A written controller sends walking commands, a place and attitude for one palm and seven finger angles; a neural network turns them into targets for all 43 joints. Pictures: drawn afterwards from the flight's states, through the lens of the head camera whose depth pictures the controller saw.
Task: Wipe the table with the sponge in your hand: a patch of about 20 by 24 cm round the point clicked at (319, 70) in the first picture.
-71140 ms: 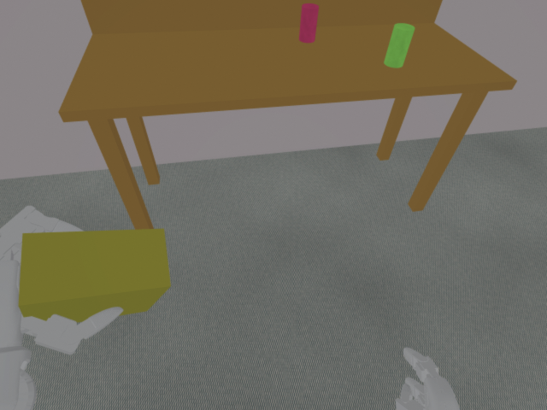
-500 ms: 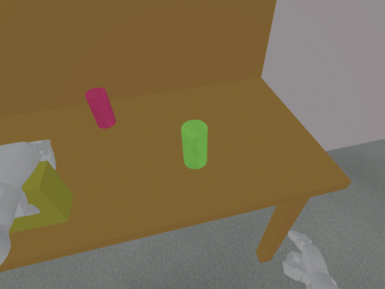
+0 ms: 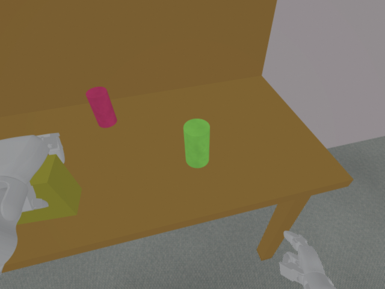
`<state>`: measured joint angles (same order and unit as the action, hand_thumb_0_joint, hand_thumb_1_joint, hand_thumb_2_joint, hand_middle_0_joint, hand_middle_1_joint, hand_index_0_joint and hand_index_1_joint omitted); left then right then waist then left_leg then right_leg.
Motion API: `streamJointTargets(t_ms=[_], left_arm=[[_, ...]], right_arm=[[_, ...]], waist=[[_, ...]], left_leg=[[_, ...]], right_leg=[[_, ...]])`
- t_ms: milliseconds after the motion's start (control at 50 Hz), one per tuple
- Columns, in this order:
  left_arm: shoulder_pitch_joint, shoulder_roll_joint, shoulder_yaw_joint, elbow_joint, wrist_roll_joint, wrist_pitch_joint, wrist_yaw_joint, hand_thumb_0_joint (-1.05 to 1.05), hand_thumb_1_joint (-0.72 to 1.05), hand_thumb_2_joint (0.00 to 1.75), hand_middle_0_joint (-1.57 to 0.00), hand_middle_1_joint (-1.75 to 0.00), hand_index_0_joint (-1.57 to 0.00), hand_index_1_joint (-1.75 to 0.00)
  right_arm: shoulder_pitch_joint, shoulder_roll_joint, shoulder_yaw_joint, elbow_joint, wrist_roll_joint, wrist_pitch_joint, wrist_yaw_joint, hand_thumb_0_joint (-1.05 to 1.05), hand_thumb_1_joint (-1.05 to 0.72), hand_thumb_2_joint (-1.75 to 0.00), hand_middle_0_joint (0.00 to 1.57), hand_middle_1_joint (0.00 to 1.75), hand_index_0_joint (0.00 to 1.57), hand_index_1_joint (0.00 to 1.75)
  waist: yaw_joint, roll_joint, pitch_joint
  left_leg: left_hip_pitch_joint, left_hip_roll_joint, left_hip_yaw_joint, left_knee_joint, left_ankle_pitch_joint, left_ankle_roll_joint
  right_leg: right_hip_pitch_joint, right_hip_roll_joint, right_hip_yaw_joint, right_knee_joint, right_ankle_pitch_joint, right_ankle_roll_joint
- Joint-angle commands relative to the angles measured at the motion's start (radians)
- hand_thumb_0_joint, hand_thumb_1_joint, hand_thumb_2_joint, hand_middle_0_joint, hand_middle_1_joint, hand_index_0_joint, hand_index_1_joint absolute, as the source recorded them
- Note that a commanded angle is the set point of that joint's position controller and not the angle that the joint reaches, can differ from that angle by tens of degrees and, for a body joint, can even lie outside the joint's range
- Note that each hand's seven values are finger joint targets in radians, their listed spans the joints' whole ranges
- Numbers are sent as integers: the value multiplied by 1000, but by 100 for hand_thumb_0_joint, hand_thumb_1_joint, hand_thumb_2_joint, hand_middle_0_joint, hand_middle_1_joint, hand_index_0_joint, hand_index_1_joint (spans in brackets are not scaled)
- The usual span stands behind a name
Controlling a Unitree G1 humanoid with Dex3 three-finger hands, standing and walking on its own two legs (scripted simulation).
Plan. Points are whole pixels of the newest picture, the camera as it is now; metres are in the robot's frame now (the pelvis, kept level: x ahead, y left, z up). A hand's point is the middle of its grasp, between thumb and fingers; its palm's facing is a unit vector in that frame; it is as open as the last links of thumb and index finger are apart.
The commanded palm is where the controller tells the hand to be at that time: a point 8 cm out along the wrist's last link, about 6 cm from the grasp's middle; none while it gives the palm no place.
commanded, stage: bring the sponge back beside the body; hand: left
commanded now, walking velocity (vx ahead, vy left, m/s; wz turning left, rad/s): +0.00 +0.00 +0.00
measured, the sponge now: (39, 196) +0.22 +0.37 +0.07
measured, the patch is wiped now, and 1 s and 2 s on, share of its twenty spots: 1.00 1.00 1.00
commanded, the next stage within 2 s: step back with the hand held close in 1.46 s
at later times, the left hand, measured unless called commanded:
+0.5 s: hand (41, 188) +0.21 +0.32 +0.13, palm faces +0.10 -0.05 -0.99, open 10.5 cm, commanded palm +0.17 +0.31 +0.19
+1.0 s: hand (67, 207) +0.19 +0.27 +0.11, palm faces +0.10 -0.10 -0.99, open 10.5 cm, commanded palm +0.15 +0.26 +0.18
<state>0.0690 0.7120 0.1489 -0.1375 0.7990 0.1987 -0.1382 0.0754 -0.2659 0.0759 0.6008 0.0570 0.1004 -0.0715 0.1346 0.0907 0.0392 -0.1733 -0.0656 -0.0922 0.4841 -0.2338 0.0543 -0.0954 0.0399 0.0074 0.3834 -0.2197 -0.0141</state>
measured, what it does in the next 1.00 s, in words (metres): stands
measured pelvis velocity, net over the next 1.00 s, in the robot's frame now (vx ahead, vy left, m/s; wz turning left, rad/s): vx -0.01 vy -0.02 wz -0.03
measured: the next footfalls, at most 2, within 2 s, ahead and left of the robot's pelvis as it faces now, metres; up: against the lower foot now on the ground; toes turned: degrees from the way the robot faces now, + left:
none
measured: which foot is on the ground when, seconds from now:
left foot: down 0.00-1.00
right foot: down 0.00-1.00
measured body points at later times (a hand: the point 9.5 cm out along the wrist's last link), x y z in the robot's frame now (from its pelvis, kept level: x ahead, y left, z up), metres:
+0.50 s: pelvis -0.01 +0.00 +0.00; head -0.03 -0.02 +0.45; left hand +0.20 +0.32 +0.19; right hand +0.25 -0.18 -0.06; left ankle +0.02 +0.08 -0.74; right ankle +0.00 -0.12 -0.74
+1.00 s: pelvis -0.01 -0.02 +0.00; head -0.04 -0.06 +0.45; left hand +0.18 +0.27 +0.17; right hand +0.24 -0.22 -0.07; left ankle +0.02 +0.08 -0.74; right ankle +0.00 -0.12 -0.74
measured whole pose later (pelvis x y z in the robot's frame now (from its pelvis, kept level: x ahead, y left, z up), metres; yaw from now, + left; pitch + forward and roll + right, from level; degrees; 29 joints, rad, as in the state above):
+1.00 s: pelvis -0.01 -0.02 +0.00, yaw -1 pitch -6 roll -1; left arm 0.25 0.55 0.01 -0.32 0.84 0.38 -0.03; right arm 0.05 -0.26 0.07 0.61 0.05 0.09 -0.04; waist 0.15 0.11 0.01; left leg -0.14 -0.03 -0.08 0.49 -0.23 0.02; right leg -0.09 0.07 0.02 0.42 -0.23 -0.04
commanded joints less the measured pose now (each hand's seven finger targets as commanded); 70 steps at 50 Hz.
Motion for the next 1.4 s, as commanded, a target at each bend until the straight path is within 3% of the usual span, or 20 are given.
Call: streamJointTargets(t_ms=[0,140,220,320,440,500,540,580,660,740,800,840,880,940,1020,1120,1140,1200,1240,1380], left_arm=[[-211,295,208,-180,18,34,82,0,10,130,-120,-160,-120,-160],[-131,231,146,-264,16,107,62,0,10,130,-120,-160,-120,-160],[-138,224,124,-281,19,90,54,0,10,130,-120,-160,-120,-160],[-146,230,138,-327,46,62,89,0,10,130,-120,-160,-120,-160],[-141,178,115,-313,60,122,120,0,10,130,-120,-160,-120,-160],[-90,157,90,-294,50,153,114,0,10,130,-120,-160,-120,-160],[-66,136,73,-336,52,179,104,0,10,130,-120,-160,-120,-160],[-64,127,50,-303,50,190,92,0,10,130,-120,-160,-120,-160],[-102,137,47,-375,71,173,87,0,10,130,-120,-160,-120,-160],[-54,147,74,-409,79,138,109,0,10,130,-120,-160,-120,-160],[-41,118,60,-371,73,126,134,0,10,130,-120,-160,-120,-160],[-43,112,59,-390,77,140,144,0,10,130,-120,-160,-120,-160],[-42,86,35,-368,80,150,158,0,10,130,-120,-160,-120,-160],[-7,48,3,-387,78,182,158,0,10,130,-120,-160,-120,-160],[19,28,-32,-392,79,198,153,0,10,130,-120,-160,-120,-160],[17,63,-3,-417,100,197,168,0,10,130,-120,-160,-120,-160],[6,89,20,-439,110,203,175,0,10,130,-120,-160,-120,-160],[2,53,-3,-383,103,205,187,0,10,130,-120,-160,-120,-160],[-3,60,3,-389,109,217,189,0,10,130,-120,-160,-120,-160],[5,15,-57,-374,81,231,153,0,10,130,-120,-160,-120,-160]], right_arm=[[-188,-118,-54,-169,-9,-45,6,0,-90,-90,20,30,20,30],[-258,-112,-46,-195,1,-48,17,0,-90,-90,20,30,20,30],[-219,-113,-44,-190,-5,-45,5,0,-90,-90,20,30,20,30],[-207,-105,-46,-184,-12,-57,0,0,-90,-90,20,30,20,30],[-262,-100,-46,-181,-4,-57,16,0,-90,-90,20,30,20,30],[-251,-108,-45,-177,-8,-44,21,0,-90,-90,20,30,20,30],[-298,-101,-41,-196,-1,-51,26,0,-90,-90,20,30,20,30],[-268,-105,-38,-185,-3,-44,23,0,-90,-90,20,30,20,30],[-277,-99,-32,-202,-6,-56,15,0,-90,-90,20,30,20,30],[-285,-92,-37,-207,-8,-65,12,0,-90,-90,20,30,20,30],[-247,-93,-40,-189,-14,-63,13,0,-90,-90,20,30,20,30],[-282,-91,-44,-195,-5,-68,16,0,-90,-90,20,30,20,30],[-259,-93,-47,-182,-11,-67,17,0,-90,-90,20,30,20,30],[-299,-90,-49,-194,-4,-70,22,0,-90,-90,20,30,20,30],[-288,-93,-48,-185,-12,-66,21,0,-90,-90,20,30,20,30],[-291,-90,-46,-184,-18,-67,20,0,-90,-90,20,30,20,30],[-318,-88,-46,-192,-11,-70,18,0,-90,-90,20,30,20,30],[-292,-86,-44,-175,-15,-66,20,0,-90,-90,20,30,20,30],[-321,-87,-49,-182,-7,-68,19,0,-90,-90,20,30,20,30],[-310,-89,-44,-179,-9,-72,14,0,-90,-90,20,30,20,30]], waist=[[7,66,-219],[-6,59,-222],[-11,13,-209],[-1,71,-210],[-1,74,-164],[9,30,-185],[6,56,-193],[0,23,-172],[5,19,-211],[5,39,-188],[6,10,-155],[1,43,-138],[4,50,-145],[-2,38,-140],[4,-14,-166],[10,-18,-168],[9,7,-159],[9,-13,-134],[5,-5,-129],[-2,-30,-149]], left_leg=[[79,35,-13,-76,247,-14],[69,42,-17,-82,215,-9],[80,44,-15,-83,190,0],[96,47,-23,-89,202,-4],[50,48,-33,-119,140,-17],[51,43,-9,-103,179,-14],[43,44,-17,-110,161,-12],[33,44,-1,-103,142,-9],[45,39,2,-95,127,3],[58,39,-7,-95,106,6],[62,35,10,-83,120,1],[54,34,0,-92,84,-1],[59,31,16,-79,121,-3],[53,30,8,-85,103,-4],[61,27,27,-66,134,0],[69,23,37,-53,154,1],[66,25,23,-66,126,0],[65,23,40,-56,145,-4],[70,21,34,-59,121,-3],[74,19,49,-43,143,3]], right_leg=[[2,5,-27,-43,135,-71],[-3,12,0,-35,131,-70],[-25,2,-31,-41,99,-56],[-15,10,-26,-37,95,-65],[-10,32,16,-40,64,-79],[0,14,-8,-37,89,-70],[12,24,24,-31,88,-76],[-10,10,-9,-34,62,-64],[4,11,-6,-22,47,-64],[-3,27,34,-37,26,-71],[-26,16,10,-51,21,-64],[-33,29,59,-59,-5,-74],[-35,18,33,-51,22,-70],[-32,26,69,-54,15,-73],[-29,9,45,-49,40,-59],[-29,7,60,-49,54,-59],[-33,20,100,-56,16,-69],[-46,10,68,-60,33,-62],[-59,20,113,-71,-5,-69],[-55,-1,75,-61,38,-51]])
